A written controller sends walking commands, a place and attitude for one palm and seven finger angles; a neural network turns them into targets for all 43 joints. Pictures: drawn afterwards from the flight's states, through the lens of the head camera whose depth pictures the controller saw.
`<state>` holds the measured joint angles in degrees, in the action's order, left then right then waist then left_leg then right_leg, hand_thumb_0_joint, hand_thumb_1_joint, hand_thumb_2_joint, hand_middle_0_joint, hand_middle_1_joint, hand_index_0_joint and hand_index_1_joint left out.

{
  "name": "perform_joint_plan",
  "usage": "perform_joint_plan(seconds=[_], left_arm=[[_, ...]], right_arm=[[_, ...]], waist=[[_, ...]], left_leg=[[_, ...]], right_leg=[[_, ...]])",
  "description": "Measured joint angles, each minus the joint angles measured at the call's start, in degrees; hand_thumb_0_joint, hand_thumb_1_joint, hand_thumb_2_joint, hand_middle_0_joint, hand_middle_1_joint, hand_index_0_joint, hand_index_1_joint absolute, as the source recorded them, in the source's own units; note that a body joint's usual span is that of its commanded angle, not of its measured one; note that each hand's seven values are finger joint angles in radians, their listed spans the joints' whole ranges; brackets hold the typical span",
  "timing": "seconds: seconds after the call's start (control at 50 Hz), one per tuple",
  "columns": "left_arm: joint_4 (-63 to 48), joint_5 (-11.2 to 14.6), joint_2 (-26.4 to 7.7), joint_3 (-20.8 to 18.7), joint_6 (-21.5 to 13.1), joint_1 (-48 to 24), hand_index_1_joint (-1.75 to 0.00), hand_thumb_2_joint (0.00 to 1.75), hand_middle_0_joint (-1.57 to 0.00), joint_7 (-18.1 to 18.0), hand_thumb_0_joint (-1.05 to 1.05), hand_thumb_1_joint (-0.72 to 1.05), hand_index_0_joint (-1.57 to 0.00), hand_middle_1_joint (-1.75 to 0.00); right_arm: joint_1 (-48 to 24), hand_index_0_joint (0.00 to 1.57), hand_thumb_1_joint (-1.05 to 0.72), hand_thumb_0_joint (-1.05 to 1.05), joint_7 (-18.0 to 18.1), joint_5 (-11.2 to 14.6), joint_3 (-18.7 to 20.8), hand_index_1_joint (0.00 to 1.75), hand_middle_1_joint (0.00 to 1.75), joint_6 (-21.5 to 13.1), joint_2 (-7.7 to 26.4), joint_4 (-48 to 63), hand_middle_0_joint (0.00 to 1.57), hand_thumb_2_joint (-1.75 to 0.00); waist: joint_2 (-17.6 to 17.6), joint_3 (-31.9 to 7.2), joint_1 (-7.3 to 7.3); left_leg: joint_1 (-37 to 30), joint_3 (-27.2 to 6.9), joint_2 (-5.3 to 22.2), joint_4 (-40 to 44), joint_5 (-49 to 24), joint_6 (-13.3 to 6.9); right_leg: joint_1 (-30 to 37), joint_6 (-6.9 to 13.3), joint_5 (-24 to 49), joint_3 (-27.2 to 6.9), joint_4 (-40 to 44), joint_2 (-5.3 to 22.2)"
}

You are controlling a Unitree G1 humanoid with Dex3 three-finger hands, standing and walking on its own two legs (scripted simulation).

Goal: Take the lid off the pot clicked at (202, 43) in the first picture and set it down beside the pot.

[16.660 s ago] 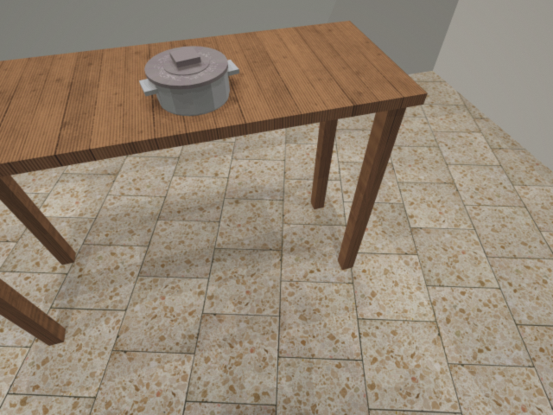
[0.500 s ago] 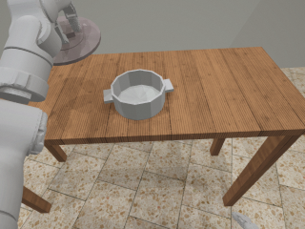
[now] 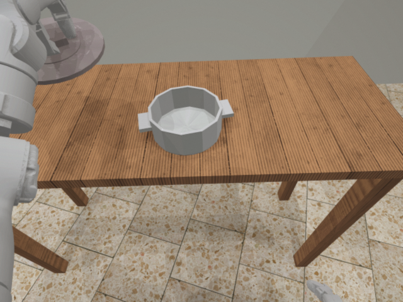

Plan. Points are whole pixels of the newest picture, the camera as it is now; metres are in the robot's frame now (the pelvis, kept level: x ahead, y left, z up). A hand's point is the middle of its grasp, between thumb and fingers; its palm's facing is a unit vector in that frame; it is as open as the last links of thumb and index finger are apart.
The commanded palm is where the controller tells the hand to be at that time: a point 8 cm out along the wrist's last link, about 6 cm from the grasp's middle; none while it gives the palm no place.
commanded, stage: move the lid sideways beside the pot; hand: left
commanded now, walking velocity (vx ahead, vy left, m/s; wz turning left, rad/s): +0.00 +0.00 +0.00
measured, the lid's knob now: (47, 37) +0.49 +0.26 +0.29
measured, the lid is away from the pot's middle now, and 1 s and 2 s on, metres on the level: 0.22 0.25 0.25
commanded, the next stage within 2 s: lower the lid onto the table in 0.38 s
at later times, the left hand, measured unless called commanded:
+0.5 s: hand (20, 36) +0.45 +0.28 +0.31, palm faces -0.11 -0.06 -0.99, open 7.4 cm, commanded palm +0.43 +0.27 +0.37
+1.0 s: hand (36, 57) +0.45 +0.27 +0.27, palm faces -0.16 -0.10 -0.98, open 7.4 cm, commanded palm +0.42 +0.27 +0.33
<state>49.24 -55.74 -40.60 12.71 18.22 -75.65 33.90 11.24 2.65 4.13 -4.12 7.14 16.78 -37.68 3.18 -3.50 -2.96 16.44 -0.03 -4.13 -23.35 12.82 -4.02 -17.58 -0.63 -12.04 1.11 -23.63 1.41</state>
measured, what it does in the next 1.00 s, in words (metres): stands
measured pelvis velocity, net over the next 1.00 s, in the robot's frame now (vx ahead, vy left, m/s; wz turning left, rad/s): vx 0.00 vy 0.00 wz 0.00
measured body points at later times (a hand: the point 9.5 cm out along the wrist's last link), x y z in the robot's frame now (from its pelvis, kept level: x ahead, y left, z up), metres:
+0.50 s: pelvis +0.00 +0.00 +0.00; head +0.03 -0.02 +0.45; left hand +0.45 +0.28 +0.36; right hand +0.12 -0.26 -0.12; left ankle -0.02 +0.07 -0.74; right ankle -0.01 -0.13 -0.74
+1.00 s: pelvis +0.00 +0.00 +0.00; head +0.02 -0.02 +0.45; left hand +0.45 +0.27 +0.33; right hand +0.12 -0.26 -0.12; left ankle -0.02 +0.07 -0.74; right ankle -0.01 -0.13 -0.74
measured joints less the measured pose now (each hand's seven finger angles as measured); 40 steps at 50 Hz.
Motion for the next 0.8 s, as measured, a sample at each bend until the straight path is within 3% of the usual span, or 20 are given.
perform_joint_plan(seconds=[0.42, 0.5, 0.66, 0.8], left_arm=[[0.01, -0.65, -4.62, -2.09, -2.12, 1.13, -0.91, 1.0, -0.56, 0.12, 0.01, 0.11, -0.76, -0.82], [-1.45, -0.29, -4.59, -1.91, -2.2, 1.7, -0.91, 1.0, -0.56, 0.23, 0.01, 0.11, -0.76, -0.82], [0.36, 0.08, -2.1, -0.74, 1.42, 1.24, -0.91, 1.0, -0.56, -0.18, 0.01, 0.11, -0.76, -0.82], [0.46, 0.24, -1.35, -1.63, 0.99, 2.85, -0.91, 1.0, -0.56, -0.3, 0.01, 0.11, -0.76, -0.82]], right_arm=[[0.71, 0.2, -0.91, 0.01, 0.19, 0.44, 0.28, 0.3, 0.3, 1.29, 0.4, 0.24, 0.2, -0.9], [0.6, 0.2, -0.91, 0.01, 0.07, 0.46, 0.41, 0.3, 0.3, 1.2, 0.43, 0.29, 0.2, -0.9], [-0.23, 0.2, -0.91, 0.01, -0.1, 0.54, 0.1, 0.3, 0.3, 0.71, 0.52, 0.13, 0.2, -0.9], [-0.71, 0.2, -0.91, 0.01, 0.3, 0.28, -0.42, 0.3, 0.3, 0.24, -0.06, 0.47, 0.2, -0.9]], waist=[[0.1, 0.56, -0.01], [0.13, 0.51, 0.09], [0.73, 0.4, 0.37], [0.57, 0.71, 0.16]], left_leg=[[0.74, -0.36, 0.26, -0.78, 0.39, 0.1], [0.7, -0.52, 0.25, -0.85, 0.42, 0.12], [0.34, -0.6, 0.02, -0.73, 0.27, 0.03], [0.21, -0.32, 0.13, -0.78, 0.24, 0.11]], right_leg=[[-0.22, 0.09, -0.01, 0.38, 0.15, -0.26], [-0.04, 0.12, -0.02, 0.54, 0.24, -0.26], [0.2, 0.01, -0.1, 0.61, 0.01, -0.02], [0.05, 0.09, -0.14, 0.32, -0.41, -0.13]])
